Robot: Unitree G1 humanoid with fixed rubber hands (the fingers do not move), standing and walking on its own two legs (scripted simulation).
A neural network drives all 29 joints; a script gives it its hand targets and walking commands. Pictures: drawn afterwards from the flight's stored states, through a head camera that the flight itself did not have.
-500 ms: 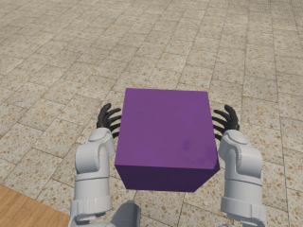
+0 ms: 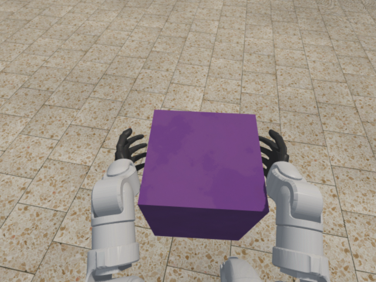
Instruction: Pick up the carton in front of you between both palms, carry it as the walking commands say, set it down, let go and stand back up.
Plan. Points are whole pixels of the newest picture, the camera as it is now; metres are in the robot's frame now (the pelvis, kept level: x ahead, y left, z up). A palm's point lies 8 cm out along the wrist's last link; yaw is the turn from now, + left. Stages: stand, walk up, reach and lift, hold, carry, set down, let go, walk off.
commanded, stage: carry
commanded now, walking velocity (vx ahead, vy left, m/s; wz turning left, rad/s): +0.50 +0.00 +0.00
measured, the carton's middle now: (200, 181) +0.33 -0.01 +0.00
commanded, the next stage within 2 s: none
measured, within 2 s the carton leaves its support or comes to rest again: neither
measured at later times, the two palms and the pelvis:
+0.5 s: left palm (148, 81) +0.56 +0.11 +0.10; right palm (260, 78) +0.58 -0.19 +0.09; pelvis +0.31 -0.05 +0.01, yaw +3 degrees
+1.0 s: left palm (141, 32) +0.84 +0.16 +0.08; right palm (231, 32) +0.82 -0.14 +0.09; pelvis +0.61 +0.02 +0.01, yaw -1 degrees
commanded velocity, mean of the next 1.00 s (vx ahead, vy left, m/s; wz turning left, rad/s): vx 0.50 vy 0.00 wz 0.00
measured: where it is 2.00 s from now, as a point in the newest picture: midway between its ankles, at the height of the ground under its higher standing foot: (186, 119)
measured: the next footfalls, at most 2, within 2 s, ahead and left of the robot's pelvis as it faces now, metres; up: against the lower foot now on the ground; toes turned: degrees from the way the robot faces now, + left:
right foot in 0.28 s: +0.34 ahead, -0.13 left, +0.00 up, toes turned -6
left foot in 0.76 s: +0.65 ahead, +0.10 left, +0.00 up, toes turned +11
